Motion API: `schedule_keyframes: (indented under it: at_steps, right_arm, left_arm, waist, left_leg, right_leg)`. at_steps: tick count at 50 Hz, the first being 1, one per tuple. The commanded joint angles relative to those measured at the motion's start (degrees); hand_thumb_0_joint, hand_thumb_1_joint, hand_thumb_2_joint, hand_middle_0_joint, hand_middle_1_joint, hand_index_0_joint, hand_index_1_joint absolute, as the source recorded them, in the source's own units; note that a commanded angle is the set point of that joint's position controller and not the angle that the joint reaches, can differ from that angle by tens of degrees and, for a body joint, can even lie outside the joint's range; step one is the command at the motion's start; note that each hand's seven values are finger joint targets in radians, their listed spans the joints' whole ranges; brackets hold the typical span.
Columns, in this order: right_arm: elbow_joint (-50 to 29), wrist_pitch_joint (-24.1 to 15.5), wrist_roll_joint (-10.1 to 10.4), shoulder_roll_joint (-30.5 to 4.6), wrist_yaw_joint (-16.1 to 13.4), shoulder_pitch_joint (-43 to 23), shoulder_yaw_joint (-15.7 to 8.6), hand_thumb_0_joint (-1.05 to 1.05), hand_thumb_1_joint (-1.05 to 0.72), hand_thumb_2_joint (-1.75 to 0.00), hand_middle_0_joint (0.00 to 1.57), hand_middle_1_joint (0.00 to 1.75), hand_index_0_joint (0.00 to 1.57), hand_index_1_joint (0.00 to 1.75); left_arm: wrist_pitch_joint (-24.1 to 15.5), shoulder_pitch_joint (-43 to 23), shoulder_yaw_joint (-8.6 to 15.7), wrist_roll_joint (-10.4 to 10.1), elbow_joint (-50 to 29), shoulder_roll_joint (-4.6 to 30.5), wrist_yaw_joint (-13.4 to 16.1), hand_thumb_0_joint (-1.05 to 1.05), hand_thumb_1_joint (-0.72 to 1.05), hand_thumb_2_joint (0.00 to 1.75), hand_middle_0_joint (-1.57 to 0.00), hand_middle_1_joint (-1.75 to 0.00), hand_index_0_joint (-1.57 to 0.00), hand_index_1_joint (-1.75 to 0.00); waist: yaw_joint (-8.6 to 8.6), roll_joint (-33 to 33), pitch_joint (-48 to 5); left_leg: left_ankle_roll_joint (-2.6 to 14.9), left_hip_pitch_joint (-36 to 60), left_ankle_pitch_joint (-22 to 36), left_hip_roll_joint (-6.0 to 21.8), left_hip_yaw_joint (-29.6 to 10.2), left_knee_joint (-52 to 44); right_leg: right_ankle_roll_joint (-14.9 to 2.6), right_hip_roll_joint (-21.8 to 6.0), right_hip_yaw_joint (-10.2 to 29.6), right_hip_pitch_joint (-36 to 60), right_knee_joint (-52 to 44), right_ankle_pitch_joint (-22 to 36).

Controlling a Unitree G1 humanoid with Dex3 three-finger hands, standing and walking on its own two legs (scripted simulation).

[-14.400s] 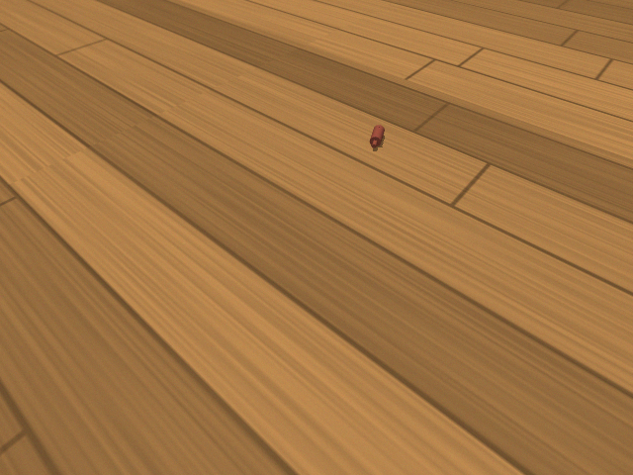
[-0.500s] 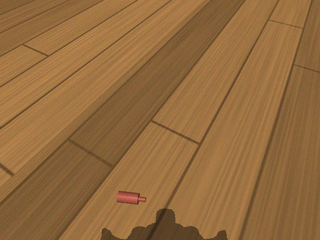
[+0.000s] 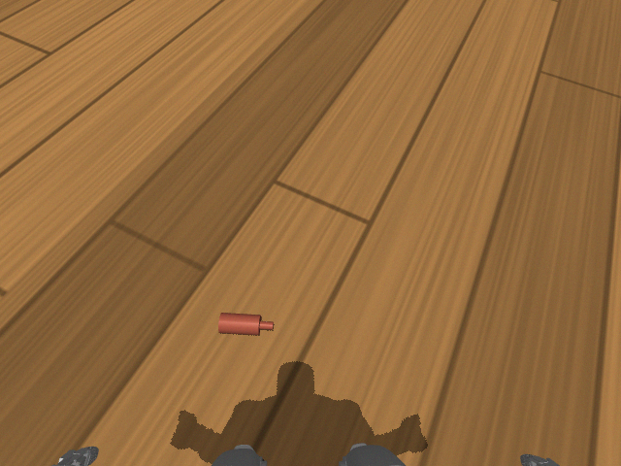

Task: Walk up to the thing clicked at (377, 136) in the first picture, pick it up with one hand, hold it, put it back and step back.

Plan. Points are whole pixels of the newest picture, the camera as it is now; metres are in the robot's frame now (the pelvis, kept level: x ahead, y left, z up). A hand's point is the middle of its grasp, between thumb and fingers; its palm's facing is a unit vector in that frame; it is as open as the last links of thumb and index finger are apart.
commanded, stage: walk up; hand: left
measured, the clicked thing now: (246, 324) +0.53 +0.17 -0.73
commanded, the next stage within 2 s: stand in 2.00 s
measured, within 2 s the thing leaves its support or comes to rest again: neither
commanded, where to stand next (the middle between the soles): +0.16 -0.05 m, yaw +1 degrees
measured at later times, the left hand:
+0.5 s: hand out of the picture -0.02 +0.25 -0.15, palm faces +0.02 -0.93 -0.38, open 7.3 cm
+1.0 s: hand out of the picture -0.17 +0.22 -0.13, palm faces +0.03 -0.91 -0.41, open 7.3 cm
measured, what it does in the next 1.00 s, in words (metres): walks backwards: right foot, then left foot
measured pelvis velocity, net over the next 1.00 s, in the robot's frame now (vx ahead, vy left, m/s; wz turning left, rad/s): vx -0.21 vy -0.06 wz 0.01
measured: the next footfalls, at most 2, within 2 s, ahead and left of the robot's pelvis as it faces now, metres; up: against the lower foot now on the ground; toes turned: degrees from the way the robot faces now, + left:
right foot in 0.06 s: +0.00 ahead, -0.14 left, +0.00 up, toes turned +2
left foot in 0.38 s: -0.07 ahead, +0.10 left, +0.00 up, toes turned +0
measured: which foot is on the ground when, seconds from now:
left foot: down 0.00-0.08, up 0.10-0.36, down 0.38-0.74, up 0.76-1.00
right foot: up 0.00-0.04, down 0.06-0.40, up 0.42-0.70, down 0.72-1.00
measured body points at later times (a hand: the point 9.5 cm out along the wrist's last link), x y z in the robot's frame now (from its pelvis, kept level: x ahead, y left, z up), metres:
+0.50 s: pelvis -0.14 -0.02 +0.00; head -0.08 +0.01 +0.44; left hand -0.02 +0.30 -0.12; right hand -0.03 -0.33 -0.10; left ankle -0.11 +0.10 -0.73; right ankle -0.12 -0.15 -0.66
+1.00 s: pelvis -0.21 -0.06 +0.00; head -0.19 -0.08 +0.45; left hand -0.17 +0.26 -0.10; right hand -0.16 -0.37 -0.13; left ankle -0.20 +0.08 -0.72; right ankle -0.24 -0.18 -0.73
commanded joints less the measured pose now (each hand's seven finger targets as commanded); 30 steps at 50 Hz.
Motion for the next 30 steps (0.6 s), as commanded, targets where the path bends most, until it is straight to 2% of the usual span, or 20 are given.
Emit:
schedule_keyframes:
  at_steps: [1,2,3,4,5,6,8,9,11,15,17,18,19,20,21,23,25,26,28,30]
  right_arm:
    - [-5.1,0.15,0.25,-17.27,-0.74,-0.55,-4.42,0.0,-0.9,-0.9,0.2,0.3,0.2,0.3]
    - [-5.6,0.43,0.55,-16.87,-0.49,-1.69,-4.17,0.0,-0.9,-0.9,0.2,0.3,0.2,0.3]
    - [-6.01,0.4,0.92,-14.84,-0.28,-1.69,-3.38,0.0,-0.9,-0.9,0.2,0.3,0.2,0.3]
    - [-7.08,0.3,1.71,-12.13,-0.19,-3.1,-2.83,0.0,-0.9,-0.9,0.2,0.3,0.2,0.3]
    - [-6.46,0.72,1.59,-12.23,-1.18,-4.04,-3.17,0.0,-0.9,-0.9,0.2,0.3,0.2,0.3]
    - [-5.67,1.02,1.61,-13.73,-1.2,-2.6,-3.49,0.0,-0.9,-0.9,0.2,0.3,0.2,0.3]
    - [-4.0,0.7,2.31,-13.55,-1.06,0.43,-3.06,0.0,-0.9,-0.9,0.2,0.3,0.2,0.3]
    - [-4.09,0.36,2.18,-13.11,-1.19,0.49,-2.71,0.0,-0.9,-0.9,0.2,0.3,0.2,0.3]
    - [-4.11,0.0,1.84,-12.66,-1.28,1.89,-2.23,0.0,-0.9,-0.9,0.2,0.3,0.2,0.3]
    - [-5.24,-0.8,0.49,-11.73,-0.98,1.09,-2.37,0.0,-0.9,-0.9,0.2,0.3,0.2,0.3]
    - [-3.67,-1.01,-0.1,-11.71,-0.75,5.56,-2.98,0.0,-0.9,-0.9,0.2,0.3,0.2,0.3]
    - [-3.69,-1.23,-0.52,-12.64,-0.67,5.43,-3.51,0.0,-0.9,-0.9,0.2,0.3,0.2,0.3]
    - [-4.23,-1.39,-1.46,-16.99,-0.62,4.13,-4.72,0.0,-0.9,-0.9,0.2,0.3,0.2,0.3]
    - [-5.52,-1.16,-0.8,-22.68,0.11,1.68,-5.53,0.0,-0.9,-0.9,0.2,0.3,0.2,0.3]
    - [-5.72,-1.4,-0.99,-23.17,0.08,1.34,-6.17,0.0,-0.9,-0.9,0.2,0.3,0.2,0.3]
    - [-6.53,-1.69,-0.99,-17.64,-0.58,-4.15,-4.18,0.0,-0.9,-0.9,0.2,0.3,0.2,0.3]
    - [-6.81,-1.96,-0.84,-15.95,-0.91,-3.72,-3.99,0.0,-0.9,-0.9,0.2,0.3,0.2,0.3]
    - [-6.51,-2.12,-0.79,-15.13,-0.64,-2.54,-3.98,0.0,-0.9,-0.9,0.2,0.3,0.2,0.3]
    - [-6.36,-2.14,-1.03,-14.73,-0.19,0.28,-4.15,0.0,-0.9,-0.9,0.2,0.3,0.2,0.3]
    - [-6.59,-2.07,-1.05,-15.7,0.25,0.45,-4.35,0.0,-0.9,-0.9,0.2,0.3,0.2,0.3]
  left_arm:
    - [-2.2,5.31,3.2,0.43,-3.12,8.25,0.15,0.0,0.9,0.9,-0.2,-0.3,-0.2,-0.3]
    - [-2.47,7.57,3.33,0.8,-2.16,8.38,0.2,0.0,0.9,0.9,-0.2,-0.3,-0.2,-0.3]
    - [-2.89,7.99,3.99,1.28,-2.56,10.81,0.39,0.0,0.9,0.9,-0.2,-0.3,-0.2,-0.3]
    - [-2.97,5.83,5.45,1.07,-3.79,16.5,0.15,0.0,0.9,0.9,-0.2,-0.3,-0.2,-0.3]
    - [-3.15,3.01,5.68,1.04,-5.44,19.64,0.1,0.0,0.9,0.9,-0.2,-0.3,-0.2,-0.3]
    - [-3.35,2.48,5.31,0.8,-6.61,17.56,0.03,0.0,0.9,0.9,-0.2,-0.3,-0.2,-0.3]
    - [-3.15,-1.59,4.16,0.39,-7.7,13.39,0.64,0.0,0.9,0.9,-0.2,-0.3,-0.2,-0.3]
    - [-2.94,-1.43,4.19,0.83,-7.99,12.69,0.81,0.0,0.9,0.9,-0.2,-0.3,-0.2,-0.3]
    - [-2.45,-0.28,3.92,1.22,-8.81,11.91,0.98,0.0,0.9,0.9,-0.2,-0.3,-0.2,-0.3]
    - [-1.74,4.05,3.84,0.91,-9.45,11.35,1.1,0.0,0.9,0.9,-0.2,-0.3,-0.2,-0.3]
    - [-1.12,1.45,3.58,0.06,-10.34,12.44,0.7,0.0,0.9,0.9,-0.2,-0.3,-0.2,-0.3]
    - [-0.76,1.93,2.99,-0.15,-10.57,11.39,0.5,0.0,0.9,0.9,-0.2,-0.3,-0.2,-0.3]
    - [-0.67,3.0,2.38,-0.37,-10.73,8.82,0.34,0.0,0.9,0.9,-0.2,-0.3,-0.2,-0.3]
    - [-0.77,-0.37,3.01,-0.68,-11.45,9.62,1.05,0.0,0.9,0.9,-0.2,-0.3,-0.2,-0.3]
    - [-0.61,-2.13,3.88,0.39,-10.67,11.25,1.58,0.0,0.9,0.9,-0.2,-0.3,-0.2,-0.3]
    - [-0.38,2.49,4.08,-0.52,-8.38,10.59,1.17,0.0,0.9,0.9,-0.2,-0.3,-0.2,-0.3]
    - [-0.62,6.16,4.66,-0.31,-6.7,11.22,0.49,0.0,0.9,0.9,-0.2,-0.3,-0.2,-0.3]
    - [-1.01,6.79,4.61,-0.19,-6.18,10.54,0.12,0.0,0.9,0.9,-0.2,-0.3,-0.2,-0.3]
    - [-1.94,5.19,3.98,0.13,-6.31,9.71,-0.47,0.0,0.9,0.9,-0.2,-0.3,-0.2,-0.3]
    - [-2.86,4.8,3.09,0.11,-5.95,9.61,-0.9,0.0,0.9,0.9,-0.2,-0.3,-0.2,-0.3]
  waist:
    - [0.83,10.93,-18.79]
    - [2.13,10.03,-18.46]
    - [2.27,6.11,-18.46]
    - [2.16,-7.47,-16.21]
    - [3.78,-15.73,-14.97]
    - [2.76,-9.91,-13.28]
    - [0.13,-4.44,-11.99]
    - [0.69,-6.26,-11.6]
    - [1.55,-7.98,-12.57]
    - [3.35,-10.01,-16.15]
    - [0.46,-9.46,-17.16]
    - [0.46,-6.77,-16.86]
    - [0.93,4.15,-16.89]
    - [-1.11,14.76,-16.16]
    - [-2.45,13.24,-13.88]
    - [2.43,5.29,-12.96]
    - [3.46,7.5,-12.33]
    - [2.56,8.86,-13.76]
    - [-0.2,10.84,-14.16]
    - [-1.26,12.76,-15.1]
  left_leg:
    - [10.22,11.92,28.58,11.37,-11.69,-1.31]
    - [8.57,8.21,24.59,10.56,-10.93,0.55]
    - [5.6,1.78,16.83,8.34,-10.11,2.55]
    - [1.0,-7.37,2.05,-2.64,-5.14,12.77]
    - [-0.19,-6.26,-21.18,-6.47,-5.23,28.05]
    - [-0.61,-5.5,-21.91,-5.88,-11.09,35.08]
    - [-0.43,-6.72,-16.66,-7.22,-11.59,35.63]
    - [-0.9,-6.69,-15.43,-7.82,-9.98,34.53]
    - [-1.68,-6.65,-14.93,-7.0,-7.29,26.44]
    - [-1.41,-5.38,-13.15,-4.33,-2.99,4.78]
    - [-0.27,4.04,-1.21,-4.07,-0.41,-9.26]
    - [0.67,8.9,6.71,-1.92,-4.04,-14.43]
    - [4.96,14.19,14.66,9.23,-19.12,-15.37]
    - [14.34,6.12,22.17,21.47,-30.14,-17.51]
    - [18.24,-0.16,19.93,24.4,-34.43,-18.98]
    - [14.26,3.28,24.09,16.68,-20.8,-14.85]
    - [11.96,4.75,21.44,13.13,-15.44,-12.94]
    - [11.75,8.95,19.85,11.99,-14.42,-12.54]
    - [11.37,11.72,9.31,10.32,-13.5,-13.47]
    - [12.04,13.86,-1.45,11.37,-14.12,-14.01]
  right_leg:
    - [-1.5,-0.97,-5.6,6.39,-21.97,10.42]
    - [-2.24,-1.23,-6.07,10.47,-28.07,16.82]
    - [-3.78,-5.27,0.62,14.1,-28.66,23.49]
    - [-11.03,-15.37,15.68,13.33,-28.48,33.62]
    - [-20.3,-26.21,26.49,4.64,-31.74,40.79]
    - [-20.33,-25.81,24.59,1.36,-31.44,41.61]
    - [-15.75,-17.84,11.12,3.5,-26.22,46.28]
    - [-14.35,-15.8,8.43,3.96,-24.88,47.08]
    - [-13.66,-13.61,6.3,8.21,-23.71,46.85]
    - [-12.97,-14.37,8.19,18.15,-19.55,48.6]
    - [-10.72,-13.78,7.94,12.85,-16.11,43.05]
    - [-8.18,-11.78,7.71,7.13,-14.36,35.53]
    - [-4.78,-4.93,5.0,-3.9,-6.97,20.02]
    - [-2.64,2.67,-0.47,-5.01,5.31,-6.42]
    - [-2.45,2.6,5.94,-3.5,15.75,-8.98]
    - [-2.49,3.05,8.12,-7.44,22.69,-3.38]
    - [-1.63,2.6,6.06,-7.49,21.53,1.3]
    - [-0.96,2.0,4.69,-7.81,17.85,1.58]
    - [0.1,1.11,2.04,-6.79,7.64,1.8]
    - [0.35,-1.22,-0.17,-4.37,-5.12,-0.45]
